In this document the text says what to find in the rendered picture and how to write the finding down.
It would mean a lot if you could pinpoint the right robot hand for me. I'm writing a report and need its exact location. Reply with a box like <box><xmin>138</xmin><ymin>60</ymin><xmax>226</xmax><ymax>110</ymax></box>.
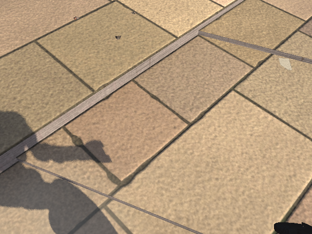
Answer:
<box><xmin>274</xmin><ymin>222</ymin><xmax>312</xmax><ymax>234</ymax></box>

